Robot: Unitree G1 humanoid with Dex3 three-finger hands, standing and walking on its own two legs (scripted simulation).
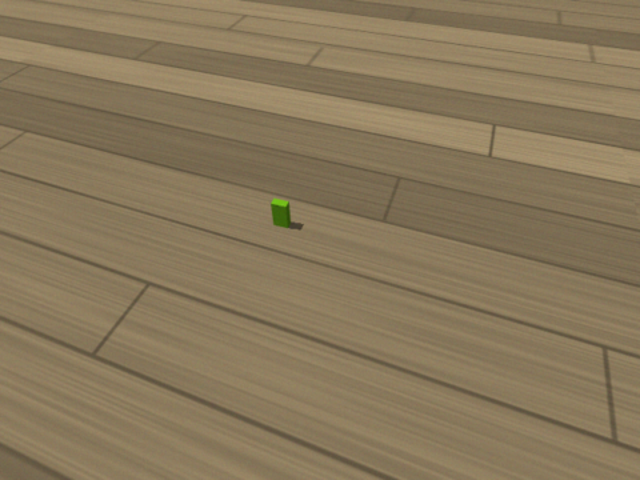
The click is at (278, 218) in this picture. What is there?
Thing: carton on end
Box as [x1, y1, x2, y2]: [271, 198, 290, 227]
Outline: 274,198 271,202 273,222 276,225 287,227 290,222 288,201
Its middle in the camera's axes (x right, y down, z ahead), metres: -0.15 -0.11 +1.67
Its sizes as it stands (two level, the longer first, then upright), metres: 0.067 0.035 0.129
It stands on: the floor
